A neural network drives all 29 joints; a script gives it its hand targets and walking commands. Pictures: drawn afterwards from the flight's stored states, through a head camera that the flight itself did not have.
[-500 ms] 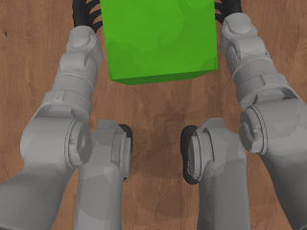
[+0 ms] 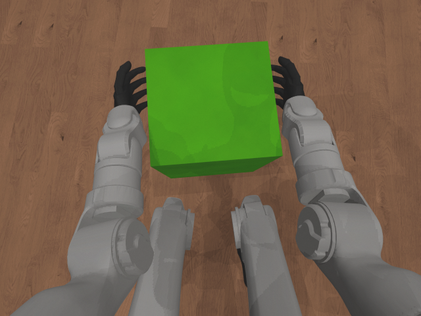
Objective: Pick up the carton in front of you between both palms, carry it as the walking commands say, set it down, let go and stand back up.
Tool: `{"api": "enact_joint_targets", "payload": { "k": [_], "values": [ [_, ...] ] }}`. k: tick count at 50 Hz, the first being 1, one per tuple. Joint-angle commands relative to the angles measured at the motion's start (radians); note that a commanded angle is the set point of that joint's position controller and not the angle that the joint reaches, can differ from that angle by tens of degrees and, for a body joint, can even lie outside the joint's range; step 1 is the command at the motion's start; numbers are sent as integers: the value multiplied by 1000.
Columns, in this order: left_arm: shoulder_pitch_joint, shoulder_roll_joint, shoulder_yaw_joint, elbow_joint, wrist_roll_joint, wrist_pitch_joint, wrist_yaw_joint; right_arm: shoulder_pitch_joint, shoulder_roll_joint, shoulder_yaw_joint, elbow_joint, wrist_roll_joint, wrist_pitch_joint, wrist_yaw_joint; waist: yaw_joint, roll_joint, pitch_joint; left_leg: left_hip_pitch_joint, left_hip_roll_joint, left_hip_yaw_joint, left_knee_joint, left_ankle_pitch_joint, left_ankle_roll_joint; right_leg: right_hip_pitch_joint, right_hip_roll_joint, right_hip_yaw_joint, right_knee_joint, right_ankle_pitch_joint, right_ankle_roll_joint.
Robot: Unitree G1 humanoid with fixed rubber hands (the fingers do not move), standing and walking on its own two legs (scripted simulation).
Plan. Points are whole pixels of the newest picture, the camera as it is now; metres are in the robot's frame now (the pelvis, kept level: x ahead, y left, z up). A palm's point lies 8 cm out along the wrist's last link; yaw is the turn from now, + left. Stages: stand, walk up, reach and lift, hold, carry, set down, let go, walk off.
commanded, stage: reach and lift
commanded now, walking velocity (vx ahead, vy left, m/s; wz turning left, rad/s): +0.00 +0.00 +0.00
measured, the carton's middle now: (210, 123) +0.48 -0.01 -0.14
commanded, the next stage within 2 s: none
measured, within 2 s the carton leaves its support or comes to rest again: neither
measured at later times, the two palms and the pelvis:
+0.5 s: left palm (83, 81) +0.45 +0.14 +0.10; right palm (329, 78) +0.45 -0.16 +0.09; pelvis +0.04 +0.00 +0.13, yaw -1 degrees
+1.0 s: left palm out of the picture +0.42 +0.14 +0.25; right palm out of the picture +0.40 -0.15 +0.24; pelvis +0.10 +0.01 +0.27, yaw -1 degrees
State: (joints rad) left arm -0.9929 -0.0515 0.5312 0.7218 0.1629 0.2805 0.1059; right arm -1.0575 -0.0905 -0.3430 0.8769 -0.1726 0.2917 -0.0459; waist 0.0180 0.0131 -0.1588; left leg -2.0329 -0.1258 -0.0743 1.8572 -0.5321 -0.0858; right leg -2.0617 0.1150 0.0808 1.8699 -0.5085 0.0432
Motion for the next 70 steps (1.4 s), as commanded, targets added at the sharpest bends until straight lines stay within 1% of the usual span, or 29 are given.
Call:
{"api": "enact_joint_targets", "payload": {
  "k": [1,6,8,10,11,14,16,21,22,25,29,31,32,34,35,38,39,40,41,42,43,44,47,50,53,58,65,69,70],
  "values": [
    [-582,-1004,-509,37,-85,9,-238,-527,1048,375,-85,83,-18,228,-23,-53,-904,473,-73,163,-260,118,42,636,51,-143,-298,125,-32],
    [-493,-1040,-578,5,-111,17,-240,-450,1100,439,-136,112,-10,236,-24,-40,-954,593,-77,154,-343,160,40,733,54,-142,-362,168,-26],
    [-472,-1075,-651,-53,-130,14,-239,-450,1130,499,-196,141,-13,241,-4,-36,-1000,671,-76,144,-372,195,36,770,59,-143,-376,194,-22],
    [-468,-1063,-691,-94,-164,13,-238,-440,1141,559,-239,177,-7,237,-9,-60,-1030,696,-73,141,-379,220,35,837,56,-132,-401,222,-16],
    [-461,-1110,-755,-134,-193,10,-240,-444,1146,600,-299,193,-13,231,-32,-46,-1080,745,-73,137,-386,270,30,871,60,-138,-400,276,-14],
    [-407,-1070,-777,-142,-194,17,-234,-389,1163,639,-306,224,0,223,7,-49,-1041,784,-69,130,-436,242,32,934,59,-123,-444,255,-6],
    [-353,-1109,-811,-139,-202,27,-240,-372,1167,651,-338,211,4,224,-18,-58,-998,841,-67,115,-476,229,33,950,63,-127,-485,223,-9],
    [-221,-1080,-694,-22,-126,38,-257,-215,1174,573,-203,154,21,228,6,-57,-758,853,-59,98,-598,147,55,1009,45,-85,-628,142,-14],
    [-217,-1080,-692,-21,-126,37,-258,-157,1168,534,-165,134,23,231,-29,-39,-726,883,-57,88,-622,138,53,1020,43,-84,-650,136,-21],
    [-199,-1103,-731,-66,-141,8,-254,-134,1179,544,-201,134,-12,223,-35,-26,-762,980,-52,63,-670,234,47,1089,45,-79,-679,240,-27],
    [-93,-1092,-697,-30,-107,-3,-252,-127,1168,564,-247,135,-32,221,4,-17,-692,1045,-51,55,-751,258,52,1170,32,-49,-764,260,-29],
    [-84,-1120,-754,-71,-123,-13,-257,-84,1212,598,-279,144,-38,226,-18,-25,-701,1116,-41,42,-788,293,52,1251,32,-49,-793,308,-28],
    [-68,-1113,-743,-63,-121,-9,-259,-72,1198,602,-280,152,-38,227,-4,-22,-706,1143,-39,40,-808,288,55,1285,30,-38,-819,300,-28],
    [-33,-1112,-753,-67,-118,-7,-258,0,1195,587,-258,125,-30,229,-33,-23,-642,1177,-35,30,-856,279,58,1305,26,-36,-868,290,-33],
    [6,-1092,-741,-57,-103,-1,-262,19,1199,600,-258,128,-25,230,-2,-30,-618,1195,-26,23,-884,302,63,1334,23,-32,-886,312,-33],
    [95,-1104,-740,-42,-89,13,-268,103,1184,596,-273,109,-13,229,-23,-29,-576,1288,-23,14,-959,335,64,1417,16,-21,-970,346,-31],
    [128,-1087,-742,-47,-84,14,-270,129,1200,602,-263,109,-6,233,-8,-37,-561,1337,-20,8,-988,363,66,1426,18,-25,-984,361,-26],
    [144,-1098,-754,-55,-86,18,-269,167,1184,588,-270,103,-4,233,-41,-13,-527,1365,-17,3,-1006,386,62,1449,11,-15,-1016,385,-36],
    [155,-1086,-765,-82,-91,17,-269,169,1180,602,-287,112,-4,234,-7,0,-515,1385,-15,3,-1026,412,62,1479,11,-12,-1028,407,-34],
    [161,-1081,-770,-94,-93,18,-272,186,1171,610,-291,103,0,232,-31,-26,-503,1400,-11,-5,-1043,440,62,1513,9,-9,-1051,439,-37],
    [192,-1087,-772,-94,-92,20,-270,187,1183,626,-304,118,1,231,-11,-28,-501,1445,-9,-6,-1069,470,63,1546,9,-3,-1074,470,-35],
    [198,-1104,-804,-131,-114,16,-272,208,1190,647,-353,123,-3,232,-40,-35,-521,1489,-8,-10,-1081,504,60,1595,11,-9,-1088,507,-29],
    [259,-1083,-833,-161,-113,31,-271,257,1191,683,-380,141,8,229,-12,-22,-484,1581,0,-23,-1152,589,58,1688,2,10,-1153,594,-29],
    [292,-1071,-848,-187,-119,60,-276,286,1169,694,-413,141,36,231,-21,-26,-412,1633,6,-20,-1225,591,59,1765,-5,17,-1225,611,-27],
    [345,-1090,-861,-205,-124,117,-285,322,1186,715,-447,158,92,237,-24,-41,-350,1728,18,-31,-1292,583,65,1835,-7,16,-1291,595,-24],
    [385,-1083,-878,-274,-132,215,-302,372,1165,705,-497,165,195,253,-20,-1,-203,1817,35,-38,-1404,584,64,1922,-18,12,-1398,549,-27],
    [293,-1081,-807,-264,-113,308,-343,290,1169,638,-508,132,285,276,-18,-21,-6,1821,43,-28,-1480,360,70,1919,-23,-1,-1478,334,-39],
    [199,-1110,-804,-258,-114,319,-362,230,1199,603,-494,124,292,293,-37,-2,-39,1847,46,-17,-1483,329,68,1935,-23,-9,-1480,325,-46],
    [200,-1099,-751,-211,-96,321,-367,172,1181,602,-503,126,292,294,-15,2,-34,1836,46,-11,-1482,307,72,1933,-29,-4,-1481,296,-47]
  ]
}}
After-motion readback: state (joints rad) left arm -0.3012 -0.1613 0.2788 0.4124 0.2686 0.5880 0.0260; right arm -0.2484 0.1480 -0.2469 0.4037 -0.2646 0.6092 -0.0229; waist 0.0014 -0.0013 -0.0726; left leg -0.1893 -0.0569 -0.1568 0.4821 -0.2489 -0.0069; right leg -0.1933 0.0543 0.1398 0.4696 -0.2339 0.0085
